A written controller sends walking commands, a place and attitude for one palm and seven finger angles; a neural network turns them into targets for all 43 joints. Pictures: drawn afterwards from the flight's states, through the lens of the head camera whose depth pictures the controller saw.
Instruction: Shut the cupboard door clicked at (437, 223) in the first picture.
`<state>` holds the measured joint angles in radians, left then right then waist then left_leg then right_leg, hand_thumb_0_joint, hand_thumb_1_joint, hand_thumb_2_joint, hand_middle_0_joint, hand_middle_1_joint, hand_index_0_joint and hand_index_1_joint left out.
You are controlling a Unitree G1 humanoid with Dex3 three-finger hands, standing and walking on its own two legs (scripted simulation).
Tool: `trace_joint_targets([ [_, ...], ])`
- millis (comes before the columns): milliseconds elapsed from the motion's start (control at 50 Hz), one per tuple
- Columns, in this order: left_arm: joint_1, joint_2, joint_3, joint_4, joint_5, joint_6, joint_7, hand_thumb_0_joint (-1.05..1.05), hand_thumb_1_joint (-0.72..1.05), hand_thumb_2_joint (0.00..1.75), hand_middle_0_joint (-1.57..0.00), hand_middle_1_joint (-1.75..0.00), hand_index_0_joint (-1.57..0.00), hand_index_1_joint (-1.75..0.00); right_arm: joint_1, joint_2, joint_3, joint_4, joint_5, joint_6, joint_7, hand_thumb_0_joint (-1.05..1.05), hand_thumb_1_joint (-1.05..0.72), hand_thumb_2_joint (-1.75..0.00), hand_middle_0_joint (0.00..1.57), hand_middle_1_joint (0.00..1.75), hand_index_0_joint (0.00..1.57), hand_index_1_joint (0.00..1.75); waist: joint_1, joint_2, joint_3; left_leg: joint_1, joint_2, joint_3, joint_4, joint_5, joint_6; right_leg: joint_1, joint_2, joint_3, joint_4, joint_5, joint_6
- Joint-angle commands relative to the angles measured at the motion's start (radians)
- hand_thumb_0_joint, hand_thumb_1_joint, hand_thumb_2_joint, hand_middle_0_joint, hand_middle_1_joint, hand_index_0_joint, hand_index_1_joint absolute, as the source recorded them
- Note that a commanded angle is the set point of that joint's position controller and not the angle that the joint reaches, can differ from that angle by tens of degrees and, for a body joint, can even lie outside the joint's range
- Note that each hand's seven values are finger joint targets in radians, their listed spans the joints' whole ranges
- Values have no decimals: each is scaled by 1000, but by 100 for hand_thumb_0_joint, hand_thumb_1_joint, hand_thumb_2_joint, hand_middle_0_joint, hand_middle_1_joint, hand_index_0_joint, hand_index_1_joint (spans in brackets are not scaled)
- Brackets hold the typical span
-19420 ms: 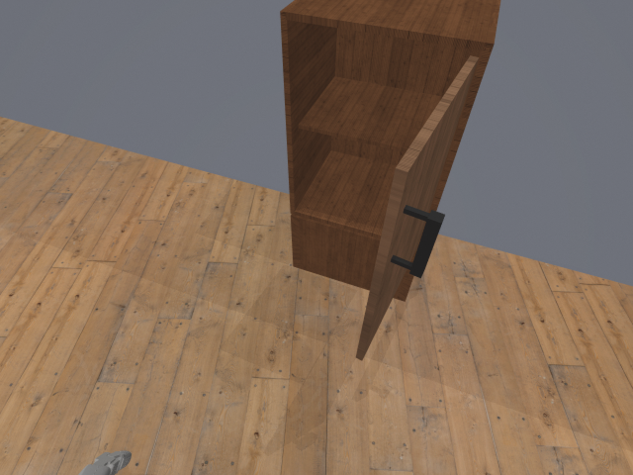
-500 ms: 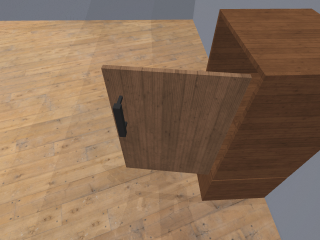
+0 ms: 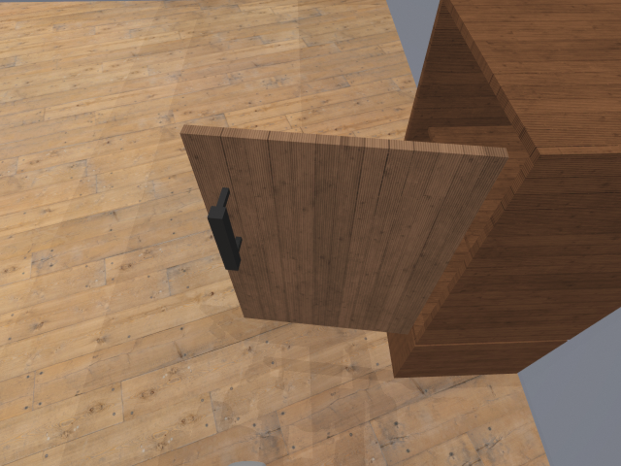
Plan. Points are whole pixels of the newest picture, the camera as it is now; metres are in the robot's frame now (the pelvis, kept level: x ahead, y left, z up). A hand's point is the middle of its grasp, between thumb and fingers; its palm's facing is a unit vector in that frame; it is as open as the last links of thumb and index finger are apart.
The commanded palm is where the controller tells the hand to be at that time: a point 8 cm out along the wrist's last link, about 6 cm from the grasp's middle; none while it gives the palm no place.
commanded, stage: come to a stop and stand still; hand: left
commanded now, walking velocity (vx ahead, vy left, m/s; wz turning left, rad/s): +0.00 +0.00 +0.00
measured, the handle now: (228, 230) +0.45 +0.17 -0.02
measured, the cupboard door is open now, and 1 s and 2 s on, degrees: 82 82 82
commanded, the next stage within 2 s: look again from close up in 0.96 s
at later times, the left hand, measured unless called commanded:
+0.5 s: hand out of the picture -0.01 +0.19 -0.18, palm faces +0.03 -0.98 -0.21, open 7.3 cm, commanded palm none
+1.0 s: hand out of the picture -0.03 +0.14 -0.18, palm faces +0.05 -0.99 -0.14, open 7.4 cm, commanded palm none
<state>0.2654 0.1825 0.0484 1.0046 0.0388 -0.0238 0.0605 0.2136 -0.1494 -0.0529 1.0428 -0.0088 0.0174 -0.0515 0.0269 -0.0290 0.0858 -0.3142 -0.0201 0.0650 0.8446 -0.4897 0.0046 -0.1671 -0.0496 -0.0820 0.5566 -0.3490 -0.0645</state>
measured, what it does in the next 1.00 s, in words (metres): steps on the spot: left foot, then right foot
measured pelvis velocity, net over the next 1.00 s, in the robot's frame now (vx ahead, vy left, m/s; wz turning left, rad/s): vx -0.01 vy -0.01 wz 0.01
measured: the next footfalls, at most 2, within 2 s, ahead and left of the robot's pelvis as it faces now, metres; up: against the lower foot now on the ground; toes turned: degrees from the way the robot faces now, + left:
left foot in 0.12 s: +0.05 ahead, +0.11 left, +0.00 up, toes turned +1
right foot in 0.40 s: -0.02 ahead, -0.11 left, +0.00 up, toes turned -2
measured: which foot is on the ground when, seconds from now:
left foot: up 0.00-0.10, down 0.12-1.00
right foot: down 0.00-0.14, up 0.16-0.38, down 0.40-1.00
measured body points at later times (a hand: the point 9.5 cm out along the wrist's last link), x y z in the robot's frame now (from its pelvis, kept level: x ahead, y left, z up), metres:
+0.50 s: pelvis -0.02 +0.01 +0.00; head +0.00 +0.01 +0.45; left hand -0.01 +0.24 -0.16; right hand +0.04 -0.22 -0.16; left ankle +0.01 +0.11 -0.74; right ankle -0.06 -0.11 -0.74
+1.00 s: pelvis -0.01 -0.01 +0.00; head +0.01 +0.00 +0.45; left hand -0.03 +0.20 -0.16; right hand -0.02 -0.21 -0.16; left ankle +0.01 +0.11 -0.74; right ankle -0.06 -0.11 -0.74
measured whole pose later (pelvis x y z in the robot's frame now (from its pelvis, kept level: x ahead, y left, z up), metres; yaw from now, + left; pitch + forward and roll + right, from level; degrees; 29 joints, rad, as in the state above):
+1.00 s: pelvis -0.01 -0.01 +0.00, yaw +1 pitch -1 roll +1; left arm 0.32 0.11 -0.01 1.12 0.01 -0.01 0.03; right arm 0.28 -0.11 0.01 1.16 -0.01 0.00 -0.04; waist 0.01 -0.02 0.04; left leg -0.22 0.00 0.03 0.43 -0.19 0.01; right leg -0.11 0.00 -0.02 0.44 -0.31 -0.01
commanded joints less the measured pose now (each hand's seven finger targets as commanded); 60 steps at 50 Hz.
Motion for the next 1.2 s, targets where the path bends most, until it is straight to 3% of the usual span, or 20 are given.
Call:
trace_joint_targets([
  [0, 130, 112, 8, -22, -4, 11, 3, 0, 90, 90, -20, -30, -20, -30, -12, -3, 10, -72, 11, -14, 25, 0, -90, -90, 20, 30, 20, 30, 11, -116, -87, -108, 15, -26, -13, 35, -7, 100, -205, 150, -93, 875, -129],
  [60, 50, 120, 9, -48, -11, 16, -3, 0, 90, 90, -20, -30, -20, -30, 54, -16, 12, -52, 5, -17, 31, 0, -90, -90, 20, 30, 20, 30, -45, -159, -99, 78, 3, 23, -292, 280, -6, 7, -121, 75, -19, 716, -54],
  [80, 46, 107, 7, -51, -19, 17, -3, 0, 90, 90, -20, -30, -20, -30, 116, -56, 9, -28, 0, -27, 30, 0, -90, -90, 20, 30, 20, 30, -67, -129, -129, 197, 37, -23, -371, 484, 7, -50, -99, 81, 65, 604, -20],
  [100, 79, 70, 4, -59, -29, 24, -4, 0, 90, 90, -20, -30, -20, -30, 150, -126, 0, -24, -11, -40, 25, 0, -90, -90, 20, 30, 20, 30, -57, 81, -169, 276, 199, -215, -380, 788, 81, -132, -25, 50, 162, 307, 38],
  [120, 100, 37, -3, -62, -38, 29, -2, 0, 90, 90, -20, -30, -20, -30, 146, -157, 0, -27, -8, -42, 18, 0, -90, -90, 20, 30, 20, 30, -38, 257, -178, 222, 343, -354, -449, 1032, 193, -132, 27, 36, 264, -207, 70],
  [140, 90, 62, -1, -52, -31, 39, 1, 0, 90, 90, -20, -30, -20, -30, 97, -146, 10, -32, -12, -37, 13, 0, -90, -90, 20, 30, 20, 30, -31, 245, -132, 150, 345, -359, -497, 929, 227, -112, 34, 83, 350, -300, 60],
  [160, 65, 69, 2, -49, -28, 45, 0, 0, 90, 90, -20, -30, -20, -30, 45, -148, 15, -43, -14, -42, 6, 0, -90, -90, 20, 30, 20, 30, -16, 301, -63, 75, 334, -361, -522, 870, 236, -129, 14, 109, 383, -296, 53],
  [200, 40, 78, 4, -33, -23, 48, -11, 0, 90, 90, -20, -30, -20, -30, -13, -129, 22, -59, -15, -42, 4, 0, -90, -90, 20, 30, 20, 30, -3, 223, -7, 16, 287, -311, -536, 718, 220, -129, -9, 117, 351, -217, 46],
  [320, 101, 14, -16, 13, -21, 38, -27, 0, 90, 90, -20, -30, -20, -30, -2, -134, 11, -54, -7, -35, 13, 0, -90, -90, 20, 30, 20, 30, 6, 112, -114, 79, 203, -231, -530, 367, 152, -9, 11, 50, 0, 0, 59],
  [380, 82, 68, -21, 13, -16, 14, -25, 0, 90, 90, -20, -30, -20, -30, -2, -86, 19, -53, 3, -26, 24, 0, -90, -90, 20, 30, 20, 30, -14, -11, -58, 53, 85, -144, -461, 205, 45, -39, -85, 210, -229, 34, 19],
  [420, 42, 100, -26, 4, -20, 14, -31, 0, 90, 90, -20, -30, -20, -30, 32, -76, 23, -36, -4, -28, 35, 0, -90, -90, 20, 30, 20, 30, -42, 40, -65, 163, 59, -122, -461, 249, 24, -151, -109, 217, -232, -10, 3],
  [440, 34, 92, -28, 10, -22, 5, -31, 0, 90, 90, -20, -30, -20, -30, 31, -80, 23, -26, -5, -28, 32, 0, -90, -90, 20, 30, 20, 30, -41, -45, -68, 169, 76, -123, -444, 318, 26, -136, -74, 194, -219, 60, 16],
  [480, 35, 75, -33, 18, -22, 3, -29, 0, 90, 90, -20, -30, -20, -30, 39, -89, 22, -14, -3, -30, 30, 0, -90, -90, 20, 30, 20, 30, -36, -90, -41, 149, 86, -120, -453, 349, 25, -112, -69, 171, -219, 105, 28],
  [620, 93, 66, -37, 52, -27, 4, -27, 0, 90, 90, -20, -30, -20, -30, 61, -84, 39, 32, -2, -35, 29, 0, -90, -90, 20, 30, 20, 30, -19, 25, 9, 121, 91, -129, -500, 333, 24, -89, -55, 163, -231, 77, 30],
  [1020, 149, 15, -39, 94, -28, 0, -18, 0, 90, 90, -20, -30, -20, -30, 123, -48, 42, 84, 0, -42, 14, 0, -90, -90, 20, 30, 20, 30, -15, 13, -7, 145, 103, -117, -472, 437, 24, -42, -48, 143, -213, 203, 27],
  [1040, 204, 56, -38, 113, -7, -33, 17, 0, 90, 90, -20, -30, -20, -30, 17, -96, 41, 8, 7, -58, 26, 0, -90, -90, 20, 30, 20, 30, 10, 17, -9, 99, 112, -94, -242, 541, 4, -64, -94, 217, -230, 615, 47],
  [1060, 176, 97, -28, 90, -11, -47, 19, 0, 90, 90, -20, -30, -20, -30, 47, -71, 49, -28, 4, -61, 25, 0, -90, -90, 20, 30, 20, 30, -43, 9, -48, 83, 78, -78, -252, 475, -7, 20, -152, 217, -164, 1050, 36],
  [1080, 167, 98, -27, 54, -17, -46, 14, 0, 90, 90, -20, -30, -20, -30, 144, -38, 41, -14, -3, -66, 20, 0, -90, -90, 20, 30, 20, 30, -66, 3, -142, 95, 59, -55, -310, 400, 12, 105, -145, 174, -59, 1103, 18],
  [1120, 166, 63, -35, 58, -27, -45, 13, 0, 90, 90, -20, -30, -20, -30, 166, -71, 36, 1, 1, -66, 17, 0, -90, -90, 20, 30, 20, 30, -56, -76, -231, 127, 93, -87, -300, 542, 29, 137, -99, 134, -39, 908, 14],
  [1180, 154, 49, -39, 32, -23, -20, 6, 0, 90, 90, -20, -30, -20, -30, 118, -81, 37, -22, 2, -57, 17, 0, -90, -90, 20, 30, 20, 30, -36, 21, -88, 105, 108, -105, -332, 553, 29, 12, -61, 140, -97, 493, 11],
])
